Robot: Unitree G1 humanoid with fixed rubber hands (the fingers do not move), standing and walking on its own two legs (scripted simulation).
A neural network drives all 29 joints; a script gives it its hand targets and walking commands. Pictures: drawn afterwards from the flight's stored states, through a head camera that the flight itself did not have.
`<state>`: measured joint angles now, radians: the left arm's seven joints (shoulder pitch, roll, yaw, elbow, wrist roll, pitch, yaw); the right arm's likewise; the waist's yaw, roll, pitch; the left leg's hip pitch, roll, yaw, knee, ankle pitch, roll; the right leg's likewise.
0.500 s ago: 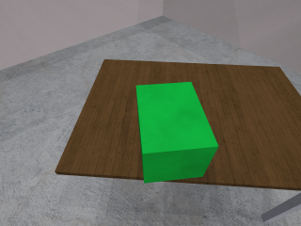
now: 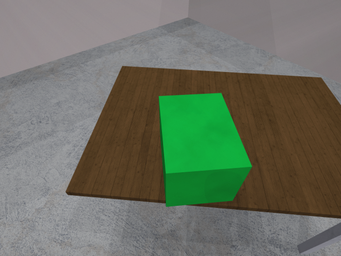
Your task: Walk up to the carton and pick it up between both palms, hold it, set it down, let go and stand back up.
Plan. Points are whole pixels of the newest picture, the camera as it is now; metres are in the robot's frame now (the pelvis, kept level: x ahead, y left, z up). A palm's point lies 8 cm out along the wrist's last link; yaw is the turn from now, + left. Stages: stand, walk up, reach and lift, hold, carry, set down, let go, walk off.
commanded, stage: reach and lift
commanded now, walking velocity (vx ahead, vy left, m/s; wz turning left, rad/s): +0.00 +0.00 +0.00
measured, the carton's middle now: (194, 147) +0.46 -0.05 -0.06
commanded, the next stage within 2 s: none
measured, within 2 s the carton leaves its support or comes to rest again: neither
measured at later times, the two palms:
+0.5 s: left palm out of the picture +0.13 +0.18 -0.12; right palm out of the picture +0.10 -0.29 -0.10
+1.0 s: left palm out of the picture +0.15 +0.17 -0.09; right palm out of the picture +0.13 -0.28 -0.08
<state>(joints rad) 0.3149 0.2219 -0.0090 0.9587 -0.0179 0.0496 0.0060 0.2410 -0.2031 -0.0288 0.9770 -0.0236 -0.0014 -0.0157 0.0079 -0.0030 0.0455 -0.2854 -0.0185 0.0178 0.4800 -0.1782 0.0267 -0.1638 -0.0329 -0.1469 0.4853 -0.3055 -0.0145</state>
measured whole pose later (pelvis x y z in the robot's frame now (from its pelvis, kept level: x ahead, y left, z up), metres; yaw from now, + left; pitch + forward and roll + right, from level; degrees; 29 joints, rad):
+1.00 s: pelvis +0.01 -0.05 +0.00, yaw -3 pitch -4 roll +2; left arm 0.25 0.19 0.02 0.58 -0.04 -0.02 0.09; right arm 0.20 -0.18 0.00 0.81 0.08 -0.28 0.09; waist 0.03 -0.08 0.04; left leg -0.22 0.05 0.05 0.46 -0.18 -0.04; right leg -0.14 0.03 -0.11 0.53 -0.33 -0.09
